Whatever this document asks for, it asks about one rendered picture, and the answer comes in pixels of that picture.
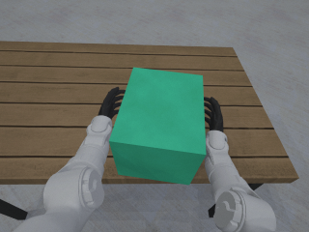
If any table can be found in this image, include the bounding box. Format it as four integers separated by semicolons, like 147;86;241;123
0;41;299;220

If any right robot hand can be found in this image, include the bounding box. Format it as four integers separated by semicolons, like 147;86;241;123
204;97;224;132

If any robot left upper arm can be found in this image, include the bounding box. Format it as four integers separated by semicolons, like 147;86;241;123
13;167;105;232

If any robot right upper arm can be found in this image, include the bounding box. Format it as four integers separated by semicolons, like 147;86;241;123
213;189;290;232

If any robot left forearm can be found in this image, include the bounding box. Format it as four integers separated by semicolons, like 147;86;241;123
43;115;113;207

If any left robot hand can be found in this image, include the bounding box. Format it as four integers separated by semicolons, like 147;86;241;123
98;87;126;120

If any carton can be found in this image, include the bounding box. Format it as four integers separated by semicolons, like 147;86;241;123
109;67;207;186

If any robot right forearm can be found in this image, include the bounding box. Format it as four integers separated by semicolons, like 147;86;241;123
204;130;263;204

